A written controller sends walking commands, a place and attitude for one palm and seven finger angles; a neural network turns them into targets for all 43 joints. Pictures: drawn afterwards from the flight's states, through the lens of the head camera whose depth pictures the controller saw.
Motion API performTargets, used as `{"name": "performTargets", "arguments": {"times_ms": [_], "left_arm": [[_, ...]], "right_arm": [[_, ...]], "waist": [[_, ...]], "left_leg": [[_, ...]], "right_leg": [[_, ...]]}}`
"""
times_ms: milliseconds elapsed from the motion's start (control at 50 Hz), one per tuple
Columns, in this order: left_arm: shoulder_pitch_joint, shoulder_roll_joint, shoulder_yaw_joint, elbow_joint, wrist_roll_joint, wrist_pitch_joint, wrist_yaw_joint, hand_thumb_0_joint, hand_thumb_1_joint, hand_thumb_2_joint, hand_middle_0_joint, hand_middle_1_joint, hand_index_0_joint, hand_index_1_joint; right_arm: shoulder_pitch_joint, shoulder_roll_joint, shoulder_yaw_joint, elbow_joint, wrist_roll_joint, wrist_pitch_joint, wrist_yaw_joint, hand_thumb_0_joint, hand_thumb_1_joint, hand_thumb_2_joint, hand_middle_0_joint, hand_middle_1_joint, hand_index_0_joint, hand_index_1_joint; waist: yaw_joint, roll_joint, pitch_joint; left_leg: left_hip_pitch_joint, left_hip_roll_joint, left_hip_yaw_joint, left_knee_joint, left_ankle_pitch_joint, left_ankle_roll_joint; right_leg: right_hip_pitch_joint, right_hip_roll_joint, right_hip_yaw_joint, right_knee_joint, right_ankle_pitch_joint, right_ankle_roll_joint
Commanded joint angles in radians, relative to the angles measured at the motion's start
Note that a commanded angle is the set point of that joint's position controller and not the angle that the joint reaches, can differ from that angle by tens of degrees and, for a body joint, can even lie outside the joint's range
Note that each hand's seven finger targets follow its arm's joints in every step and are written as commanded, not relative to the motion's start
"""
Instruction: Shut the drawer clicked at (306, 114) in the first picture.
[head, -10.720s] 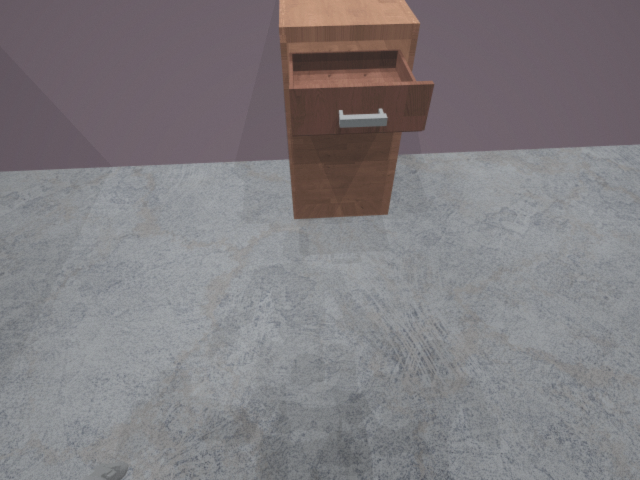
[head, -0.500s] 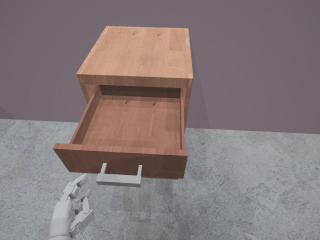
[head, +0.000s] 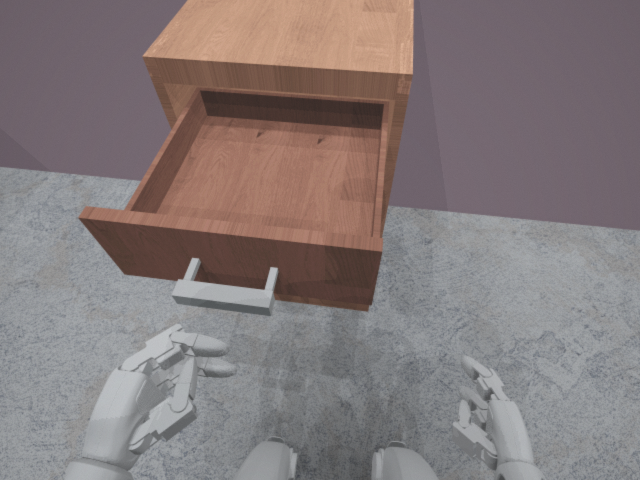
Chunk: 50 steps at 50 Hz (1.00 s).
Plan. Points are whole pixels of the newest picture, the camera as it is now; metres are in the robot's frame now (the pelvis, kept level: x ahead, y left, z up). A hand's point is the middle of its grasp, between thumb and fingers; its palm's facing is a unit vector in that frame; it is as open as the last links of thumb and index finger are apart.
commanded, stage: raise the hand and make a fist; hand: left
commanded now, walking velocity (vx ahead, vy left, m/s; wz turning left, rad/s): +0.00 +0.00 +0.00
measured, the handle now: (228, 283) +0.35 +0.16 +0.02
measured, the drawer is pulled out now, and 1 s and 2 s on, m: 0.30 0.30 0.30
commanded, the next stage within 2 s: bring the fist close to the handle in 1.22 s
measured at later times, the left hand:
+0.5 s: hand (176, 413) +0.17 +0.15 +0.10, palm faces -0.06 -1.00 +0.00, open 3.1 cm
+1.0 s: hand (173, 420) +0.17 +0.14 +0.12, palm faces -0.05 -1.00 +0.00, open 3.3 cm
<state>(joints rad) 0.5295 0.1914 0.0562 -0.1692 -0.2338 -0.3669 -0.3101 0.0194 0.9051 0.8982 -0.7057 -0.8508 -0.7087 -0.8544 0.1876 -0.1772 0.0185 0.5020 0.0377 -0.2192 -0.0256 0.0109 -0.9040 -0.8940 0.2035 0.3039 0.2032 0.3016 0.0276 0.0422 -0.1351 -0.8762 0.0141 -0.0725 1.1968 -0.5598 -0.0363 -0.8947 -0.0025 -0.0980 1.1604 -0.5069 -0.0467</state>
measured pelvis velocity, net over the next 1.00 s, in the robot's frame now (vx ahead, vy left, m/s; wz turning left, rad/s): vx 0.02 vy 0.03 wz -0.02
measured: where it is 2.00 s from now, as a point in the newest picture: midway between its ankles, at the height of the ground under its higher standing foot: outside the picture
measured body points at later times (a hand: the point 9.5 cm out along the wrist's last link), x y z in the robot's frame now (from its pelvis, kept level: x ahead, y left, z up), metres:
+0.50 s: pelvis +0.02 +0.03 +0.01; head +0.05 +0.03 +0.46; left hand +0.17 +0.20 +0.10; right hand +0.22 -0.20 -0.03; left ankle +0.02 +0.14 -0.64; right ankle +0.04 -0.09 -0.64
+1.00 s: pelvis +0.02 +0.03 +0.02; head +0.05 +0.03 +0.47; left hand +0.16 +0.19 +0.13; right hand +0.22 -0.19 -0.03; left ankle +0.02 +0.14 -0.64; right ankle +0.04 -0.09 -0.64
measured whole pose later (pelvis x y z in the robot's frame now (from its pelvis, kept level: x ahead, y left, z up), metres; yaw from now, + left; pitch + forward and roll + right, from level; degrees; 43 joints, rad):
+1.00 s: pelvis +0.02 +0.03 +0.02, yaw -1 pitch +11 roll -2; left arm 0.88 0.16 -0.13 -0.56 -0.11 -0.28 -0.09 0.02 0.91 0.90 -1.40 -1.60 -1.40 -1.60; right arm 0.29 -0.21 0.00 0.34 0.04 -0.11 0.00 0.01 -0.90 -0.89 0.20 0.30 0.20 0.30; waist 0.01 0.05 -0.16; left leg -0.74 0.00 -0.03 1.12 -0.57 0.02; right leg -0.76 -0.02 -0.06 1.07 -0.50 0.00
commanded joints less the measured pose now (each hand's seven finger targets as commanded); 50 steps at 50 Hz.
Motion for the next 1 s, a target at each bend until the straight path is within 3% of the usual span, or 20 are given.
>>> {"name": "performTargets", "arguments": {"times_ms": [0, 60, 100, 140, 200, 240, 300, 340, 400, 500, 720, 780, 840, 960, 980], "left_arm": [[0.111, 0.115, 0.149, -0.221, -0.042, -0.003, 0.056, 0.000, 0.900, 0.900, -0.900, -1.058, -0.900, -1.058], [0.154, 0.082, 0.112, -0.227, -0.033, -0.041, 0.086, 0.000, 0.900, 0.900, -0.960, -1.123, -0.960, -1.123], [0.151, 0.061, 0.059, -0.260, -0.020, -0.075, 0.086, 0.000, 0.900, 0.900, -1.000, -1.167, -1.000, -1.167], [0.174, 0.050, 0.027, -0.264, -0.016, -0.093, 0.083, 0.000, 0.900, 0.900, -1.040, -1.210, -1.040, -1.210], [0.209, 0.054, 0.012, -0.298, 0.001, -0.108, 0.088, 0.000, 0.900, 0.900, -1.100, -1.275, -1.100, -1.275], [0.220, 0.037, -0.025, -0.351, 0.009, -0.107, 0.100, 0.000, 0.900, 0.900, -1.140, -1.318, -1.140, -1.318], [0.276, 0.034, -0.031, -0.383, 0.033, -0.093, 0.138, 0.000, 0.900, 0.900, -1.200, -1.383, -1.200, -1.383], [0.261, 0.014, -0.083, -0.438, 0.049, -0.085, 0.158, 0.000, 0.900, 0.900, -1.240, -1.427, -1.240, -1.427], [0.320, 0.011, -0.091, -0.440, 0.075, -0.056, 0.186, 0.000, 0.900, 0.900, -1.300, -1.492, -1.300, -1.492], [0.336, 0.004, -0.126, -0.493, 0.093, -0.016, 0.194, 0.000, 0.900, 0.900, -1.400, -1.600, -1.400, -1.600], [0.392, 0.001, -0.164, -0.599, 0.100, 0.019, 0.197, 0.000, 0.900, 0.900, -1.400, -1.600, -1.400, -1.600], [0.413, 0.001, -0.171, -0.611, 0.107, 0.025, 0.206, 0.000, 0.900, 0.900, -1.400, -1.600, -1.400, -1.600], [0.420, -0.001, -0.173, -0.604, 0.111, 0.029, 0.211, 0.000, 0.900, 0.900, -1.400, -1.600, -1.400, -1.600], [0.446, 0.011, -0.155, -0.602, 0.112, 0.019, 0.226, 0.000, 0.900, 0.900, -1.400, -1.600, -1.400, -1.600], [0.436, -0.002, -0.167, -0.597, 0.108, 0.017, 0.225, 0.000, 0.900, 0.900, -1.400, -1.600, -1.400, -1.600]], "right_arm": [[-0.063, -0.119, -0.081, -0.190, 0.012, -0.049, -0.029, 0.000, -0.900, -0.900, 0.200, 0.300, 0.200, 0.300], [-0.066, -0.117, -0.078, -0.182, 0.005, -0.056, -0.026, 0.000, -0.900, -0.900, 0.200, 0.300, 0.200, 0.300], [-0.049, -0.124, -0.078, -0.183, 0.002, -0.066, -0.021, 0.000, -0.900, -0.900, 0.200, 0.300, 0.200, 0.300], [-0.040, -0.134, -0.080, -0.187, 0.002, -0.074, -0.018, 0.000, -0.900, -0.900, 0.200, 0.300, 0.200, 0.300], [-0.029, -0.141, -0.086, -0.196, 0.003, -0.072, -0.017, 0.000, -0.900, -0.900, 0.200, 0.300, 0.200, 0.300], [-0.024, -0.143, -0.083, -0.214, 0.002, -0.069, -0.012, 0.000, -0.900, -0.900, 0.200, 0.300, 0.200, 0.300], [-0.016, -0.140, -0.088, -0.230, 0.001, -0.046, -0.006, 0.000, -0.900, -0.900, 0.200, 0.300, 0.200, 0.300], [-0.015, -0.142, -0.081, -0.253, -0.002, -0.035, 0.001, 0.000, -0.900, -0.900, 0.200, 0.300, 0.200, 0.300], [-0.010, -0.136, -0.082, -0.274, -0.001, -0.002, 0.005, 0.000, -0.900, -0.900, 0.200, 0.300, 0.200, 0.300], [-0.004, -0.135, -0.069, -0.312, 0.000, 0.033, 0.009, 0.000, -0.900, -0.900, 0.200, 0.300, 0.200, 0.300], [0.005, -0.128, -0.058, -0.349, 0.003, 0.045, 0.017, 0.000, -0.900, -0.900, 0.200, 0.300, 0.200, 0.300], [0.004, -0.126, -0.056, -0.354, 0.005, 0.044, 0.017, 0.000, -0.900, -0.900, 0.200, 0.300, 0.200, 0.300], [0.007, -0.126, -0.059, -0.355, 0.007, 0.049, 0.014, 0.000, -0.900, -0.900, 0.200, 0.300, 0.200, 0.300], [0.003, -0.122, -0.062, -0.358, 0.006, 0.049, 0.010, 0.000, -0.900, -0.900, 0.200, 0.300, 0.200, 0.300], [0.009, -0.121, -0.060, -0.356, 0.007, 0.049, 0.010, 0.000, -0.900, -0.900, 0.200, 0.300, 0.200, 0.300]], "waist": [[0.000, -0.112, -0.217], [-0.009, -0.131, -0.178], [-0.023, -0.082, -0.159], [-0.035, -0.089, -0.142], [-0.031, -0.081, -0.156], [-0.031, -0.038, -0.162], [-0.020, -0.039, -0.163], [-0.028, -0.006, -0.153], [-0.024, -0.031, -0.131], [-0.027, -0.019, -0.120], [-0.029, -0.039, -0.110], [-0.026, -0.019, -0.097], [-0.029, -0.059, -0.084], [-0.015, -0.033, -0.100], [-0.026, -0.052, -0.095]], "left_leg": [[0.013, -0.032, 0.056, -0.179, 0.219, 0.060], [0.020, -0.030, 0.051, -0.193, 0.220, 0.062], [0.041, -0.030, 0.053, -0.203, 0.214, 0.063], [0.050, -0.030, 0.051, -0.208, 0.201, 0.066], [0.073, -0.030, 0.052, -0.217, 0.207, 0.068], [0.101, -0.029, 0.049, -0.233, 0.220, 0.069], [0.120, -0.025, 0.048, -0.249, 0.247, 0.068], [0.135, -0.024, 0.043, -0.257, 0.249, 0.067], [0.142, -0.018, 0.042, -0.267, 0.260, 0.066], [0.158, -0.013, 0.034, -0.281, 0.261, 0.064], [0.167, -0.011, 0.023, -0.287, 0.273, 0.064], [0.166, -0.012, 0.023, -0.294, 0.254, 0.063], [0.151, -0.014, 0.025, -0.292, 0.237, 0.066], [0.145, -0.017, 0.034, -0.289, 0.237, 0.066], [0.143, -0.019, 0.035, -0.287, 0.232, 0.067]], "right_leg": [[0.345, -0.035, 0.165, -0.304, 0.103, 0.051], [0.320, -0.029, 0.143, -0.301, 0.115, 0.051], [0.280, -0.024, 0.125, -0.292, 0.089, 0.043], [0.256, -0.022, 0.115, -0.294, 0.069, 0.041], [0.252, -0.018, 0.103, -0.285, 0.072, 0.035], [0.243, -0.011, 0.073, -0.262, 0.105, 0.029], [0.245, -0.001, 0.043, -0.239, 0.148, 0.024], [0.228, 0.002, 0.028, -0.225, 0.152, 0.022], [0.227, 0.008, 0.017, -0.225, 0.168, 0.022], [0.231, 0.011, 0.010, -0.227, 0.168, 0.021], [0.249, 0.012, 0.007, -0.232, 0.179, 0.025], [0.253, 0.011, 0.010, -0.237, 0.158, 0.023], [0.252, 0.012, 0.012, -0.245, 0.150, 0.024], [0.264, 0.010, 0.020, -0.245, 0.149, 0.022], [0.265, 0.010, 0.022, -0.251, 0.149, 0.023]]}}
